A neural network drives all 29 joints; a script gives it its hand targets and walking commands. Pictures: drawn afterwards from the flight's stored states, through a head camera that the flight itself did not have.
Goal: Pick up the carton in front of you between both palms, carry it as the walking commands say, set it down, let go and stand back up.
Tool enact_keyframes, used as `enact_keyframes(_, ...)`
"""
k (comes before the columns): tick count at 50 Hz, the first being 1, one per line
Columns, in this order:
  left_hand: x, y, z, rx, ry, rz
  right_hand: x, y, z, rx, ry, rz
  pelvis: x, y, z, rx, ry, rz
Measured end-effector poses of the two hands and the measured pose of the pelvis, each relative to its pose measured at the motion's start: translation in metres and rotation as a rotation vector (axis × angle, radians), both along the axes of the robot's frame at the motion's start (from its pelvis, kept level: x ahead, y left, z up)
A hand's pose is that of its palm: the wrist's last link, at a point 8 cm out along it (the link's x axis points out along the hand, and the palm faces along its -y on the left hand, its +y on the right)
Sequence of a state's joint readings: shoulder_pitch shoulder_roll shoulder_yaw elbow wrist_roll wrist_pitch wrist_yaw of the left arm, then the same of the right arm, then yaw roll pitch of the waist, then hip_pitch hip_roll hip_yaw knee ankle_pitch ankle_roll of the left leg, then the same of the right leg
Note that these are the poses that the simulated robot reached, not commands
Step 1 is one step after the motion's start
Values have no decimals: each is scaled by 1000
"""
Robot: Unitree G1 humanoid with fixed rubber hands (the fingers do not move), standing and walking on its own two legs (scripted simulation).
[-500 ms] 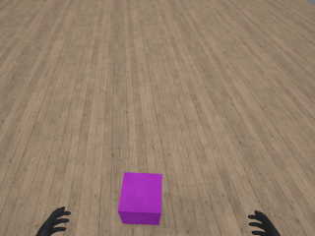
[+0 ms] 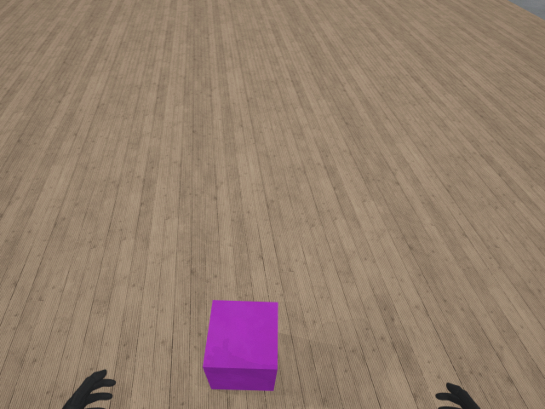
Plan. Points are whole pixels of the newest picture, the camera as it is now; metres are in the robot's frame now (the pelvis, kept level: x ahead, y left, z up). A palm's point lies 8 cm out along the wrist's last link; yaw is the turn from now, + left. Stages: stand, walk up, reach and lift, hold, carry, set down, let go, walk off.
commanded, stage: stand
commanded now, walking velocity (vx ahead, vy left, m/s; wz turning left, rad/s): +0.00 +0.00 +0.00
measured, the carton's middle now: (243, 346) +0.42 +0.08 -0.65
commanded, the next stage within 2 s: none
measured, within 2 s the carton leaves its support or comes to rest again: neither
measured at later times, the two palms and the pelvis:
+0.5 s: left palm out of the picture +0.07 +0.31 -0.11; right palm out of the picture +0.08 -0.31 -0.09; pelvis -0.02 +0.01 +0.00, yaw +1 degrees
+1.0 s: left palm out of the picture +0.06 +0.32 -0.10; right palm out of the picture +0.07 -0.30 -0.09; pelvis -0.02 +0.01 +0.01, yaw +1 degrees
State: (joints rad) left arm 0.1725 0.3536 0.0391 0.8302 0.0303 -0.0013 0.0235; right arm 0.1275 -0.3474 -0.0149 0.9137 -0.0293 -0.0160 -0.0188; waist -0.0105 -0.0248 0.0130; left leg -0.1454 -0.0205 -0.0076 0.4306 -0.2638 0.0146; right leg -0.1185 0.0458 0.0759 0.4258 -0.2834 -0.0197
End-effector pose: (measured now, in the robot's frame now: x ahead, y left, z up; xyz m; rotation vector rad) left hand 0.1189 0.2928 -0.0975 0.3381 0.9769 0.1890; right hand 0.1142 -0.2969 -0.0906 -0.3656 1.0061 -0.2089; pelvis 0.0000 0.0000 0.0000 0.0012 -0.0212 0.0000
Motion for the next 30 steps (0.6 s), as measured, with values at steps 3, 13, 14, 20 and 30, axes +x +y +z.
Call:
enact_keyframes(3,-7,2,-1,1,18,6,-3,1,-1,1,2,-2,-3,1,1,0,-7,-1)
enact_keyframes(13,-31,8,-3,5,60,23,-20,-1,-3,-5,47,-12,-12,3,3,0,-17,-1)
enact_keyframes(14,-33,9,-4,6,66,25,-22,-1,-3,-5,54,-13,-12,3,3,0,-19,2)
enact_keyframes(20,-44,12,-8,3,97,28,-28,-5,0,-17,70,-16,-16,4,4,-1,-19,11)
enact_keyframes(30,-49,20,-8,5,106,43,-31,-8,3,-28,87,-23,-17,6,5,-1,-20,10)
